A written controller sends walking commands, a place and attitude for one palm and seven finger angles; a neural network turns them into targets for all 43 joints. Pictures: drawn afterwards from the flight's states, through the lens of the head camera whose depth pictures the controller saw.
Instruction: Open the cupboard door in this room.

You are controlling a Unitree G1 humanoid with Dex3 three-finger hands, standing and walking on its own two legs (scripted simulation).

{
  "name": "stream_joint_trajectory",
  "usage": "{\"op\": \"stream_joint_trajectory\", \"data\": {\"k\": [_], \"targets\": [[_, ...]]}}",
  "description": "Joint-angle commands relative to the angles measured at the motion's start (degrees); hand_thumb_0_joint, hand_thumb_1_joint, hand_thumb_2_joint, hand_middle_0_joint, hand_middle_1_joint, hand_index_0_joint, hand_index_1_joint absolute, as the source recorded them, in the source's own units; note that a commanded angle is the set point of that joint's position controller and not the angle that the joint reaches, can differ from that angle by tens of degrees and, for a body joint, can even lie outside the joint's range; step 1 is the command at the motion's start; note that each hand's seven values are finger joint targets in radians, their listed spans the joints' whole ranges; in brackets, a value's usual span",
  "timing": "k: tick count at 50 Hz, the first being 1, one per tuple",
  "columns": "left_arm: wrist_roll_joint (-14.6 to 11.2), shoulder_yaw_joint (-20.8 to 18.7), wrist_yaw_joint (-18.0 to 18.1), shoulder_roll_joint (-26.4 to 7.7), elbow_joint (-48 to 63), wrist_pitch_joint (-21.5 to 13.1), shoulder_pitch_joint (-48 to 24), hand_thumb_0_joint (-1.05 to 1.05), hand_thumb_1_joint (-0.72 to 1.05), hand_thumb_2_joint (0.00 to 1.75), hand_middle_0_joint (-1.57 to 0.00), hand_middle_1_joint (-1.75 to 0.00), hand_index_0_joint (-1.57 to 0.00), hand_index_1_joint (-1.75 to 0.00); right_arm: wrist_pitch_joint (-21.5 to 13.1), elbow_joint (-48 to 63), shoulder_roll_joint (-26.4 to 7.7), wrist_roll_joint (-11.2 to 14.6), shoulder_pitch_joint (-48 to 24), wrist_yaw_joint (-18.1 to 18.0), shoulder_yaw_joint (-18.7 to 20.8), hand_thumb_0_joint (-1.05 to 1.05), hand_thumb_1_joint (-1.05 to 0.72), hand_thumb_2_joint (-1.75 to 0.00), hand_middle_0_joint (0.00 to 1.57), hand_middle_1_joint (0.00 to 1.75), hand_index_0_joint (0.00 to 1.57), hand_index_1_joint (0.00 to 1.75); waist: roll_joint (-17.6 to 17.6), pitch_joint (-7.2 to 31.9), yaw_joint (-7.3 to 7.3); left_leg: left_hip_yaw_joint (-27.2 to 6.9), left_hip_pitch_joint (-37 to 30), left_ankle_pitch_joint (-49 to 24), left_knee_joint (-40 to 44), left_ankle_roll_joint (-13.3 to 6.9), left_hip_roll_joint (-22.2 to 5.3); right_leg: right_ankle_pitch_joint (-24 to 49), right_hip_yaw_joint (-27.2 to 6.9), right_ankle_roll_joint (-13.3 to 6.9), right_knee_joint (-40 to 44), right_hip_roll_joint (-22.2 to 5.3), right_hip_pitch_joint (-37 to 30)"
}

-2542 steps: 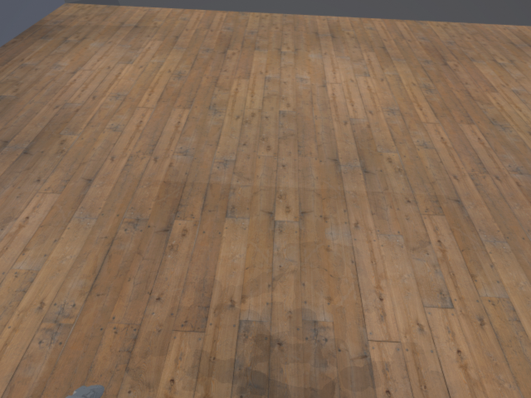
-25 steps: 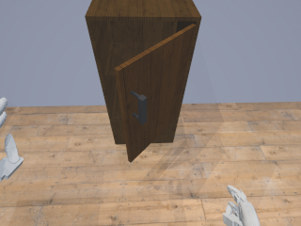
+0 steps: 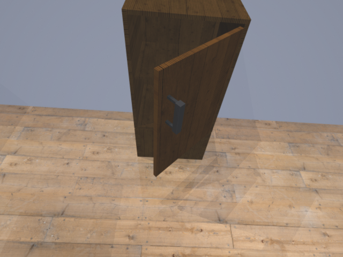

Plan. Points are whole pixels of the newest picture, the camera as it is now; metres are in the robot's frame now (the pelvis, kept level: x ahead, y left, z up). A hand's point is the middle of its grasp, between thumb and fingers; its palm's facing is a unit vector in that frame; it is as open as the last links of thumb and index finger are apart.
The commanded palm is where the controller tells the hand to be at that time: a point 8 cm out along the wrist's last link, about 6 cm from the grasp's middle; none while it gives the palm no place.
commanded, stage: let the arm hang, fingers relaxed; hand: left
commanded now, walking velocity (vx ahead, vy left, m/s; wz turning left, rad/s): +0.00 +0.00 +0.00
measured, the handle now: (173, 114) +0.53 +0.03 -0.01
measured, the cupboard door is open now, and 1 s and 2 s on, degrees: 46 46 46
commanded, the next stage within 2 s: look to check the result in 0.74 s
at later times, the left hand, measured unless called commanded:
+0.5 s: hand out of the picture -0.03 +0.17 -0.18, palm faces +0.04 -0.99 -0.15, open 7.4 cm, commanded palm none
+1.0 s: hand out of the picture -0.03 +0.17 -0.17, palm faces +0.04 -0.99 -0.16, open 7.4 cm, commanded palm none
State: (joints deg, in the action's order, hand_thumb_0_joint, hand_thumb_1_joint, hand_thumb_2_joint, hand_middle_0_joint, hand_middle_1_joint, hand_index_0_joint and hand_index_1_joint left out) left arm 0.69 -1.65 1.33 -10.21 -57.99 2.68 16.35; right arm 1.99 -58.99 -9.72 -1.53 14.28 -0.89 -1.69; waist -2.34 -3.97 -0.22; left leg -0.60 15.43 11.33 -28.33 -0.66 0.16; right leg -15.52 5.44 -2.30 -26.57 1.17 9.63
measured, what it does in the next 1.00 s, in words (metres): stands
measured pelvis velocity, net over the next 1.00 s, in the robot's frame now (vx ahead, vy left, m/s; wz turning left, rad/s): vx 0.00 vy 0.01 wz -0.02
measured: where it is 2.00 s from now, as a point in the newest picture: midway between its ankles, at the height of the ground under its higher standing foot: outside the picture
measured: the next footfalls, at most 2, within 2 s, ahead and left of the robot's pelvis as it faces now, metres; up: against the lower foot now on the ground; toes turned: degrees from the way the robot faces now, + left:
none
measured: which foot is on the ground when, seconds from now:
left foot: down 0.00-1.00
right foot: down 0.00-1.00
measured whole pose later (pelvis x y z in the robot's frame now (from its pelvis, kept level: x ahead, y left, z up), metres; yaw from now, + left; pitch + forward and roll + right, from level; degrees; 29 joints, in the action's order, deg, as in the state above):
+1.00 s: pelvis +0.00 +0.01 +0.00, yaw -1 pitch -2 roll +0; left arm 0.5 -0.7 2.1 -6.0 -67.0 0.1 18.6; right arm 0.6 -65.8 -6.3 -1.0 17.8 -2.1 -0.7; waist 0.5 -3.0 0.1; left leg 1.2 12.6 9.7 -23.9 -1.9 1.5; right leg -14.4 3.7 -1.0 -24.4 -0.2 8.3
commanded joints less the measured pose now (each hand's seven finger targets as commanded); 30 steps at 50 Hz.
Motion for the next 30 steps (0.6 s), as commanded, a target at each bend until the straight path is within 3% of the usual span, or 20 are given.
{"op": "stream_joint_trajectory", "data": {"k": [1,4,10,30], "targets": [[-0.4,-0.5,-0.1,-5.5,-1.4,-2.7,2.4,0.00,0.90,0.90,-0.20,-0.30,-0.20,-0.30,-1.3,0.4,-5.3,0.0,1.2,-1.2,1.9,0.00,-0.90,-0.90,0.20,0.30,0.20,0.30,10.7,2.4,0.34,-5.8,-0.1,3.9,8.1,-1.6,-4.3,-1.2,-8.3,-1.3,8.4,-6.8,-0.5],[-0.4,0.0,0.0,-4.2,-4.4,-2.7,3.6,0.00,0.90,0.90,-0.20,-0.30,-0.20,-0.30,-1.1,-1.7,-4.7,0.1,4.1,-1.5,2.1,0.00,-0.90,-0.90,0.20,0.30,0.20,0.30,5.5,0.7,0.72,-6.0,-0.6,4.9,8.5,-1.9,-4.7,-3.1,-7.8,-1.1,9.1,-6.6,1.3],[-0.4,0.3,0.5,-2.2,-7.5,-2.8,6.6,0.00,0.90,0.90,-0.20,-0.30,-0.20,-0.30,-1.2,-4.1,-2.9,0.2,7.6,-1.6,2.1,0.00,-0.90,-0.90,0.20,0.30,0.20,0.30,1.9,-1.0,0.62,-5.9,-0.2,4.9,9.5,-2.4,-4.8,-3.8,-7.4,-0.8,8.5,-6.4,2.5],[-0.1,0.0,1.1,0.0,-7.2,-2.9,6.9,0.00,0.90,0.90,-0.20,-0.30,-0.20,-0.30,-1.9,-5.2,-0.4,0.0,8.9,-1.6,2.1,0.00,-0.90,-0.90,0.20,0.30,0.20,0.30,3.6,-4.0,0.35,-6.3,2.2,5.6,11.5,-2.4,-4.5,-1.5,-7.0,-0.3,6.6,-6.0,3.6]]}}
